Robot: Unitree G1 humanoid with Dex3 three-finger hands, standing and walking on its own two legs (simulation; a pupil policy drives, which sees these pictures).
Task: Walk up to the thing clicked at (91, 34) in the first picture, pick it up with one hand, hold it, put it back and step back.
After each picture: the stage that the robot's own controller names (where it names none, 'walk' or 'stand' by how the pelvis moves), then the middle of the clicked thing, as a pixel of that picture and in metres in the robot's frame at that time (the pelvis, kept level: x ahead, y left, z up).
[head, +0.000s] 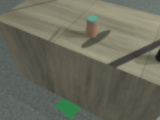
stand; (91, 26) +0.83 -0.04 -0.07
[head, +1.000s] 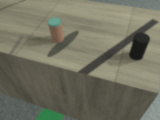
walk; (56, 30) +0.72 +0.18 -0.05
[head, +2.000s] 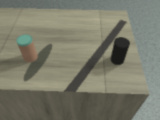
stand; (27, 48) +0.58 +0.26 -0.04
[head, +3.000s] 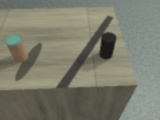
stand; (17, 49) +0.58 +0.32 -0.05
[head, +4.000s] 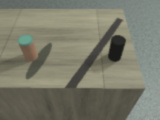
stand; (28, 48) +0.60 +0.28 -0.06
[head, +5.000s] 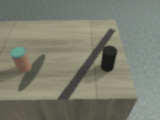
stand; (21, 60) +0.57 +0.31 -0.07
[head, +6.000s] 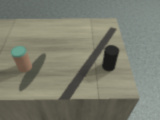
stand; (21, 59) +0.56 +0.30 -0.07
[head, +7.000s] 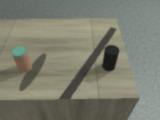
stand; (22, 59) +0.56 +0.30 -0.07
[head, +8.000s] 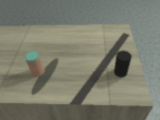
rise first; (35, 64) +0.55 +0.29 -0.07
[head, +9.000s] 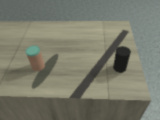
go down; (35, 58) +0.57 +0.29 -0.07
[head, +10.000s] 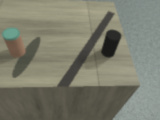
go down; (14, 43) +0.59 +0.26 -0.04
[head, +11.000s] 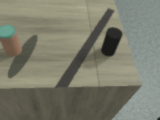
go down; (10, 41) +0.57 +0.27 -0.02
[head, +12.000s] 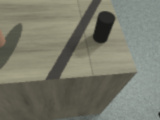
close in; out of the picture +0.57 +0.29 +0.00
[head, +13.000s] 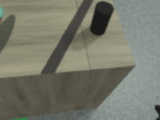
close; out of the picture +0.58 +0.26 +0.03
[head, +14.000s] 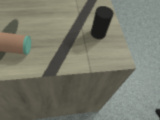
lift; (12, 43) +0.52 +0.21 -0.01
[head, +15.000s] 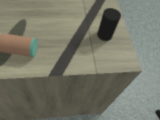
lift; (18, 45) +0.51 +0.20 -0.01
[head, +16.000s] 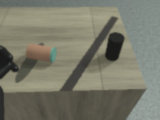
lift; (41, 53) +0.56 +0.18 -0.03
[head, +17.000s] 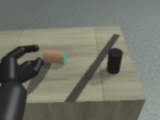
close; (55, 56) +0.65 +0.17 -0.07
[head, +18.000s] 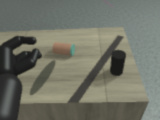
close; (63, 48) +0.73 +0.15 -0.08
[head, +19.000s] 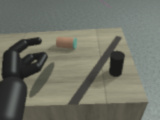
stand; (66, 42) +0.80 +0.13 -0.08
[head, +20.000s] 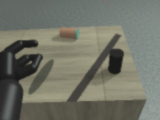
crouch; (69, 33) +0.88 +0.12 -0.08
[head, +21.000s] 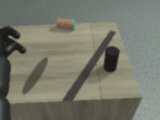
crouch; (66, 24) +0.94 +0.10 -0.08
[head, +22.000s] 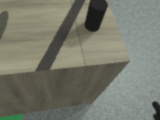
lower; out of the picture +1.03 +0.10 -0.02
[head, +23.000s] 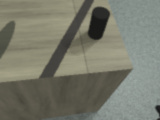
lower; (42, 32) +1.16 +0.15 -0.67
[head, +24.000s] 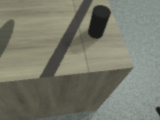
lower; (40, 29) +1.18 +0.15 -0.66
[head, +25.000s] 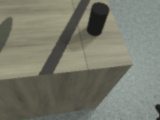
lower; (38, 26) +1.21 +0.16 -0.66
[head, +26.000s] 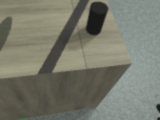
open; (38, 23) +1.23 +0.16 -0.66
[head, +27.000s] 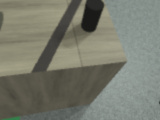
rise; (30, 16) +1.26 +0.17 -0.66
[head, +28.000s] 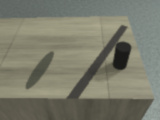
sink last; (76, 54) +1.26 +0.15 -0.70
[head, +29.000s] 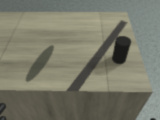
stand; (75, 48) +1.31 +0.14 -0.70
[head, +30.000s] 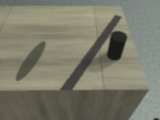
stand; (67, 41) +1.33 +0.16 -0.68
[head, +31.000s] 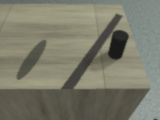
stand; (67, 38) +1.36 +0.16 -0.68
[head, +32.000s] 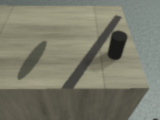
stand; (67, 38) +1.39 +0.16 -0.68
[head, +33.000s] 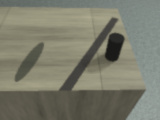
stand; (63, 38) +1.42 +0.15 -0.68
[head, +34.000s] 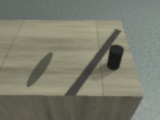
stand; (71, 45) +1.47 +0.14 -0.75
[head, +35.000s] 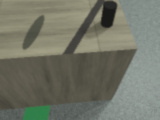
walk; (59, 12) +1.61 +0.25 -0.72
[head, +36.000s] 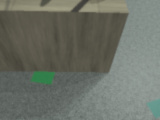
walk; (69, 0) +1.98 +0.17 -0.72
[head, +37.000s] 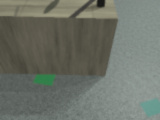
stand; (71, 12) +2.14 +0.18 -0.74
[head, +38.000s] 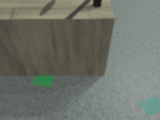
stand; (68, 10) +2.16 +0.19 -0.75
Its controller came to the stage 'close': yes
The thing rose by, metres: 0.01
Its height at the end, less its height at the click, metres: -0.68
